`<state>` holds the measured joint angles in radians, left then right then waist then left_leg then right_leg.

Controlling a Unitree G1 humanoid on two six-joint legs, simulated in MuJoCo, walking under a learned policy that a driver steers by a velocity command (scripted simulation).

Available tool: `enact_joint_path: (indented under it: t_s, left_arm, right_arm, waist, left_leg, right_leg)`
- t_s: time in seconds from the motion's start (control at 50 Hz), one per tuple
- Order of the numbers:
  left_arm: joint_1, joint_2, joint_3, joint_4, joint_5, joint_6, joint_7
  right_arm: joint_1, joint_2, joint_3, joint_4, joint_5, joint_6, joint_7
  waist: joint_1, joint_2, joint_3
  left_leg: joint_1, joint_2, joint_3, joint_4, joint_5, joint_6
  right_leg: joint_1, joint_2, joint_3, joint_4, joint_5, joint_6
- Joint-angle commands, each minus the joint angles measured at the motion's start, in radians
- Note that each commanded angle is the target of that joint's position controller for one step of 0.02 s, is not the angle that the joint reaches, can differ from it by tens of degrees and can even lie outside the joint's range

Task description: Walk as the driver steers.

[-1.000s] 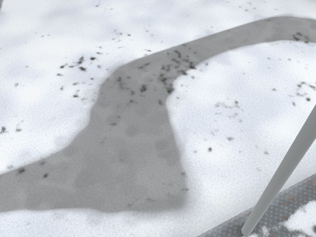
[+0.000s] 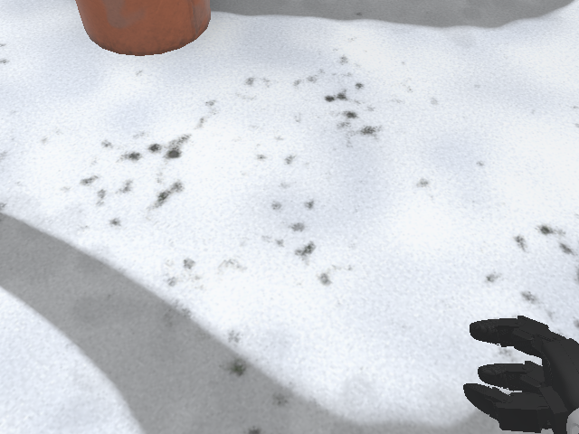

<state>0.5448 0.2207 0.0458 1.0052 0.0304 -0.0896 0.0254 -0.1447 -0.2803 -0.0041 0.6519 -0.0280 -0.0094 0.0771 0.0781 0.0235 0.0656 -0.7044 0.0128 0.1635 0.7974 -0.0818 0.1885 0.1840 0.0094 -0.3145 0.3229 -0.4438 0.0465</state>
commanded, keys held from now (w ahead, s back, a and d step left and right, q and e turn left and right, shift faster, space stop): shift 1.00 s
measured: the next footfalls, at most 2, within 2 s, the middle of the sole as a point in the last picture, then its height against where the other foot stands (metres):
left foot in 0.04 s outside the picture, level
right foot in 0.44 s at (343, 401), level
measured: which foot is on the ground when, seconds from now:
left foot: up 0.00-0.02, down 0.04-0.46, up 0.48-0.80, down 0.82-1.00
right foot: down 0.00-0.04, up 0.06-0.42, down 0.44-1.00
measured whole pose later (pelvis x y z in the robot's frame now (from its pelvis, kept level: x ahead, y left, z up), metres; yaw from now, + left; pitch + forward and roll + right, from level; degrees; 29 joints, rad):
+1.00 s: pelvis +0.35 -0.01 +0.02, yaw +13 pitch -1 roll +1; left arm 0.23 0.23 0.01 0.90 0.02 0.02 0.00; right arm 0.31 -0.19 0.01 1.01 -0.01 0.00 -0.04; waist 0.02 -0.04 0.02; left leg -0.16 -0.05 -0.01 0.46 -0.27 0.02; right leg -0.33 0.02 -0.05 0.41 -0.07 -0.05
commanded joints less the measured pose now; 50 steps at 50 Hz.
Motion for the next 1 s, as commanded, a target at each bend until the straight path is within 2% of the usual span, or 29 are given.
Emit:
enact_joint_path:
  t_s: [0.02, 0.04, 0.06, 0.08, 0.1, 0.12, 0.14, 0.16, 0.2, 0.26, 0.3, 0.36, 0.4, 0.44, 0.46, 0.48, 0.5, 0.54, 0.56, 0.62, 0.7, 0.76, 0.8, 0.82, 0.84, 0.86, 0.88, 0.94, 1.0]
  left_arm:
    - [-0.082, 0.249, 0.039, -0.111, 0.003, 0.013, 0.026]
    - [-0.116, 0.254, 0.04, -0.123, -0.003, 0.017, 0.01]
    - [-0.125, 0.166, 0.028, -0.163, 0.008, 0.014, -0.006]
    - [-0.053, 0.136, 0.011, -0.269, -0.035, 0.004, -0.004]
    - [-0.186, 0.176, 0.011, -0.286, -0.032, -0.006, 0.0]
    - [-0.177, 0.161, 0.006, -0.283, -0.036, -0.003, 0.0]
    - [-0.17, 0.151, 0.003, -0.268, -0.019, 0.01, -0.004]
    - [-0.157, 0.155, 0.006, -0.253, -0.001, 0.03, -0.005]
    - [-0.129, 0.121, 0.001, -0.252, 0.012, 0.068, -0.013]
    - [-0.183, 0.076, -0.009, -0.269, 0.001, 0.069, -0.025]
    - [-0.244, 0.066, -0.016, -0.281, -0.01, 0.058, -0.025]
    - [-0.32, 0.075, -0.019, -0.291, -0.009, 0.051, -0.019]
    - [-0.257, 0.107, -0.009, -0.268, 0.002, 0.043, -0.012]
    - [-0.106, 0.134, 0.001, -0.208, 0.013, 0.022, -0.006]
    - [-0.046, 0.187, 0.01, -0.19, 0.014, 0.008, -0.001]
    - [-0.072, 0.232, 0.014, -0.207, 0.01, 0.013, -0.006]
    - [-0.093, 0.202, 0.007, -0.233, -0.026, 0.025, -0.016]
    - [-0.262, 0.111, -0.019, -0.259, -0.025, 0.043, -0.011]
    - [-0.294, 0.085, -0.031, -0.259, -0.019, 0.047, -0.007]
    - [-0.304, 0.1, -0.033, -0.234, -0.002, 0.059, -0.004]
    - [-0.283, 0.14, -0.019, -0.209, -0.001, 0.077, -0.006]
    - [-0.306, 0.156, -0.008, -0.207, -0.01, 0.104, -0.003]
    - [-0.308, 0.149, -0.005, -0.2, -0.019, 0.119, 0.001]
    - [-0.297, 0.137, -0.004, -0.196, -0.02, 0.122, 0.0]
    - [-0.289, 0.102, -0.01, -0.207, -0.031, 0.123, -0.004]
    - [-0.325, 0.088, -0.012, -0.2, -0.035, 0.121, -0.01]
    - [-0.315, 0.066, -0.016, -0.183, -0.028, 0.116, -0.018]
    - [-0.268, 0.078, -0.017, -0.138, -0.004, 0.104, -0.024]
    - [-0.276, 0.1, -0.018, -0.119, -0.008, 0.093, -0.02]
  right_arm:
    - [0.367, -0.109, -0.037, 0.072, -0.015, -0.008, -0.01]
    - [0.532, -0.138, -0.062, 0.139, -0.016, -0.018, -0.029]
    - [0.469, -0.198, -0.085, 0.139, 0.008, -0.015, -0.053]
    - [0.5, -0.294, -0.105, 0.094, -0.018, -0.006, -0.062]
    - [0.547, -0.248, -0.102, 0.084, -0.013, 0.002, -0.083]
    - [0.465, -0.202, -0.092, 0.102, 0.002, -0.006, -0.093]
    - [0.38, -0.144, -0.075, 0.097, 0.007, -0.015, -0.098]
    - [0.346, -0.123, -0.066, 0.082, 0.013, -0.029, -0.1]
    - [0.345, -0.108, -0.056, 0.103, 0.031, -0.052, -0.091]
    - [0.361, -0.114, -0.058, 0.129, 0.021, -0.066, -0.08]
    - [0.378, -0.085, -0.05, 0.144, 0.025, -0.068, -0.076]
    - [0.457, -0.076, -0.046, 0.18, 0.026, -0.067, -0.08]
    - [0.45, -0.095, -0.049, 0.187, 0.02, -0.065, -0.09]
    - [0.408, -0.111, -0.054, 0.187, 0.03, -0.059, -0.098]
    - [0.433, -0.1, -0.052, 0.173, 0.035, -0.061, -0.099]
    - [0.658, 0.012, -0.035, 0.195, 0.06, -0.051, -0.098]
    - [0.655, -0.05, -0.043, 0.227, 0.033, -0.031, -0.106]
    - [0.531, -0.083, -0.05, 0.215, 0.006, -0.005, -0.104]
    - [0.493, -0.071, -0.046, 0.21, 0.007, 0.009, -0.1]
    - [0.531, -0.025, -0.03, 0.237, 0.008, 0.052, -0.091]
    - [0.476, -0.025, -0.02, 0.248, 0.012, 0.069, -0.101]
    - [0.488, -0.032, -0.02, 0.268, 0.015, 0.064, -0.101]
    - [0.514, -0.018, -0.016, 0.287, 0.008, 0.051, -0.102]
    - [0.505, -0.028, -0.014, 0.282, -0.003, 0.041, -0.105]
    - [0.478, -0.068, -0.02, 0.273, -0.005, 0.032, -0.11]
    - [0.438, -0.03, -0.009, 0.277, 0.007, 0.022, -0.11]
    - [0.381, -0.018, -0.002, 0.273, 0.009, 0.008, -0.112]
    - [0.374, -0.04, -0.011, 0.291, 0.018, -0.014, -0.118]
    - [0.428, -0.028, -0.015, 0.311, 0.02, -0.002, -0.116]
  waist:
    - [-0.258, -0.102, -0.163]
    - [-0.325, -0.039, -0.217]
    - [-0.224, 0.138, -0.204]
    - [-0.172, 0.138, -0.444]
    - [-0.223, -0.052, -0.402]
    - [-0.147, -0.085, -0.216]
    - [-0.074, -0.112, -0.113]
    - [-0.047, -0.123, -0.056]
    - [0.0, -0.093, -0.045]
    - [-0.005, -0.029, -0.08]
    - [-0.039, 0.019, -0.093]
    - [-0.098, 0.041, -0.096]
    - [-0.072, 0.06, -0.099]
    - [0.017, 0.02, -0.111]
    - [0.027, -0.07, -0.168]
    - [-0.075, -0.311, -0.339]
    - [-0.053, -0.183, -0.406]
    - [-0.09, -0.05, -0.202]
    - [-0.099, -0.054, -0.145]
    - [-0.121, -0.118, -0.14]
    - [-0.087, -0.163, -0.132]
    - [-0.096, -0.166, -0.105]
    - [-0.108, -0.137, -0.063]
    - [-0.101, -0.091, -0.031]
    - [-0.07, 0.027, -0.01]
    - [-0.064, 0.076, 0.019]
    - [-0.033, 0.098, 0.019]
    - [-0.014, 0.088, -0.016]
    - [-0.036, 0.023, 0.008]
  left_leg:
    - [0.58, -0.131, 0.001, -0.118, -0.064, 0.063]
    - [0.845, -0.095, -0.099, -0.284, 0.051, 0.106]
    - [1.062, 0.102, -0.331, -0.188, 0.387, 0.119]
    - [1.295, 0.368, -0.711, -0.198, 0.729, 0.336]
    - [1.184, 0.346, -0.712, -0.333, 0.66, 0.303]
    - [0.969, 0.319, -0.606, -0.404, 0.625, 0.251]
    - [0.798, 0.256, -0.53, -0.448, 0.572, 0.196]
    - [0.659, 0.222, -0.451, -0.464, 0.691, 0.162]
    - [0.504, 0.151, -0.348, -0.501, 0.764, 0.123]
    - [0.495, 0.046, -0.223, -0.493, 0.865, 0.053]
    - [0.512, 0.01, -0.177, -0.491, 0.805, 0.003]
    - [0.606, 0.038, -0.195, -0.456, 0.732, -0.036]
    - [0.645, 0.079, -0.234, -0.372, 0.759, -0.051]
    - [0.642, 0.053, -0.224, -0.169, 0.701, -0.082]
    - [0.561, -0.033, -0.195, 0.047, 0.367, -0.107]
    - [0.364, -0.181, -0.193, 0.389, -0.544, -0.149]
    - [0.343, -0.193, -0.317, 0.469, -0.551, -0.14]
    - [0.302, -0.115, -0.309, 0.443, -0.452, -0.155]
    - [0.32, -0.086, -0.302, 0.371, -0.424, -0.164]
    - [0.462, -0.082, -0.226, 0.183, -0.397, -0.189]
    - [0.48, -0.055, -0.184, -0.031, -0.379, -0.179]
    - [0.53, -0.055, -0.146, -0.161, -0.311, -0.151]
    - [0.593, -0.05, -0.153, -0.319, -0.236, -0.112]
    - [0.574, -0.003, -0.228, -0.416, -0.237, -0.087]
    - [0.471, 0.095, -0.386, -0.503, -0.386, -0.051]
    - [0.304, 0.159, -0.462, -0.598, -0.512, -0.039]
    - [0.23, 0.159, -0.453, -0.632, -0.507, -0.064]
    - [0.232, 0.107, -0.363, -0.586, -0.411, -0.107]
    - [0.276, 0.074, -0.33, -0.538, -0.416, -0.104]
  right_leg:
    - [-0.212, -0.273, 0.081, 0.468, 1.498, -0.036]
    - [-0.391, -0.215, 0.064, 0.814, 1.046, -0.039]
    - [-0.75, -0.049, 0.094, 1.186, -0.044, -0.028]
    - [-0.97, -0.048, 0.275, 1.418, -0.146, -0.014]
    - [-1.018, -0.057, 0.33, 1.364, -0.021, -0.016]
    - [-0.996, -0.095, 0.322, 1.229, 0.036, -0.019]
    - [-0.94, -0.12, 0.325, 1.114, 0.039, -0.016]
    - [-0.847, -0.129, 0.326, 1.053, 0.049, -0.014]
    - [-0.722, -0.129, 0.312, 0.887, 0.071, -0.003]
    - [-0.663, -0.082, 0.263, 0.651, 0.252, -0.025]
    - [-0.614, -0.053, 0.238, 0.477, 0.412, -0.046]
    - [-0.588, -0.018, 0.234, 0.329, 0.537, -0.071]
    - [-0.526, 0.0, 0.257, 0.277, 0.484, -0.097]
    - [-0.37, 0.003, 0.265, 0.114, 0.6, -0.124]
    - [-0.223, -0.13, 0.376, 0.149, 1.126, -0.159]
    - [0.007, -0.436, 0.678, 0.221, 1.674, -0.376]
    - [-0.053, -0.439, 0.764, 0.151, 1.536, -0.411]
    - [-0.282, -0.346, 0.632, 0.042, 1.004, -0.356]
    - [-0.364, -0.303, 0.567, -0.003, 0.886, -0.317]
    - [-0.492, -0.213, 0.45, -0.06, 0.635, -0.257]
    - [-0.49, -0.208, 0.48, -0.106, 0.226, -0.245]
    - [-0.541, -0.211, 0.513, -0.141, -0.005, -0.217]
    - [-0.609, -0.197, 0.507, -0.14, -0.092, -0.165]
    - [-0.622, -0.176, 0.492, -0.111, -0.092, -0.124]
    - [-0.602, -0.099, 0.419, -0.051, -0.047, -0.079]
    - [-0.475, -0.038, 0.346, 0.045, 0.113, -0.064]
    - [-0.359, -0.022, 0.336, 0.105, 0.227, -0.067]
    - [-0.271, -0.04, 0.342, 0.121, 0.299, -0.082]
    - [-0.339, -0.076, 0.392, 0.049, 0.222, -0.092]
